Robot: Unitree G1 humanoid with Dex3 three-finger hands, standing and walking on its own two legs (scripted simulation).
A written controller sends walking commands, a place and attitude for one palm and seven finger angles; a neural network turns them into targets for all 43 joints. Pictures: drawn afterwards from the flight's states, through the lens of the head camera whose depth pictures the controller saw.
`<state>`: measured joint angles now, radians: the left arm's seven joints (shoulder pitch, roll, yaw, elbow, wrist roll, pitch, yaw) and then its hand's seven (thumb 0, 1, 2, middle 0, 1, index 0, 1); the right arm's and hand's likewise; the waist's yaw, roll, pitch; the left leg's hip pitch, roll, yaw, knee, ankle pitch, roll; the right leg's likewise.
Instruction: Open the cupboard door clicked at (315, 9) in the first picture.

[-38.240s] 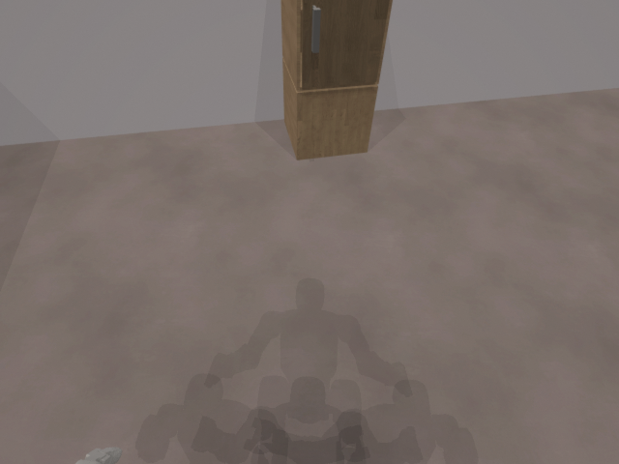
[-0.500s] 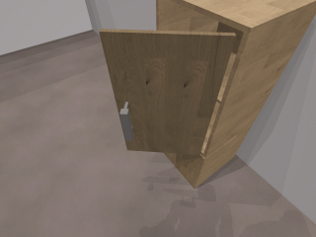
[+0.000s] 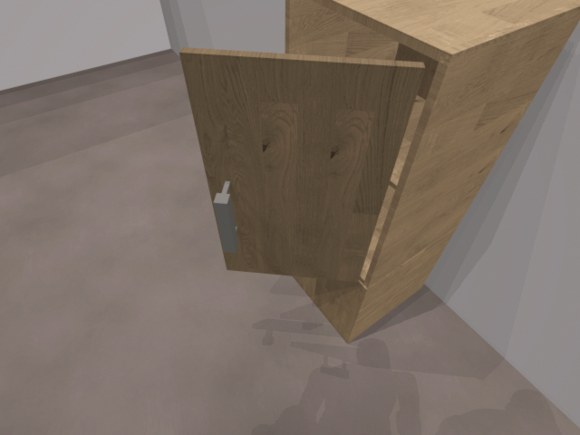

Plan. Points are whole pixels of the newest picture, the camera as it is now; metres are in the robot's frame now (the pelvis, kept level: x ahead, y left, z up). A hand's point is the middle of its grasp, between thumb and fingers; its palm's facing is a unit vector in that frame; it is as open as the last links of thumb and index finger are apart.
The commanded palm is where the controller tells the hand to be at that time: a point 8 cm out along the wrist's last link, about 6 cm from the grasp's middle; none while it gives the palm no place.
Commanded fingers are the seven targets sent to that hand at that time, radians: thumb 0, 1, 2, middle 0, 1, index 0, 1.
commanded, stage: raise the hand with hooked fingers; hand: left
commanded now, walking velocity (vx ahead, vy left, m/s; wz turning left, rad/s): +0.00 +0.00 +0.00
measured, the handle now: (229, 217) +0.54 +0.17 -0.09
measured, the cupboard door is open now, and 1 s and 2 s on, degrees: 49 49 49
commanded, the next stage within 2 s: none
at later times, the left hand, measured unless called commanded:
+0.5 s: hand (173, 427) +0.15 +0.17 -0.08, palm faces -0.06 -1.00 +0.01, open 8.4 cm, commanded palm +0.12 +0.24 -0.07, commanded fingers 0.00 0.41 0.69 -0.23 -0.62 -0.23 -0.62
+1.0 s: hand (139, 404) +0.17 +0.23 -0.07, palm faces -0.02 -1.00 -0.05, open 11.5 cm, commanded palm +0.15 +0.28 -0.07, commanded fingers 0.00 -0.17 0.44 -0.28 -0.99 -0.28 -0.99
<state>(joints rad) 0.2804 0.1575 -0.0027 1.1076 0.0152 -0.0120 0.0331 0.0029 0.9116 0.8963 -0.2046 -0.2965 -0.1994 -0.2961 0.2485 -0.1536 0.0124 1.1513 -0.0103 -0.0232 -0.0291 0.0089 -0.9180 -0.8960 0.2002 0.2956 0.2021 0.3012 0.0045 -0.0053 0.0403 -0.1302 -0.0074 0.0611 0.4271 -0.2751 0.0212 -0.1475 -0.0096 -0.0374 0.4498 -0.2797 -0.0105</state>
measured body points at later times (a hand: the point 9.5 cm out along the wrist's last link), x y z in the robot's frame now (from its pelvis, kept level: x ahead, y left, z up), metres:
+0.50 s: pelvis -0.06 -0.02 -0.10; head -0.01 +0.00 +0.35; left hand +0.15 +0.23 -0.08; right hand +0.18 -0.27 -0.12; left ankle -0.03 +0.10 -0.74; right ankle -0.02 -0.11 -0.74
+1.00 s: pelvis -0.07 +0.00 -0.11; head +0.01 +0.01 +0.33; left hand +0.17 +0.28 -0.07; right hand +0.09 -0.24 -0.20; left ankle -0.03 +0.10 -0.74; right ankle -0.02 -0.11 -0.74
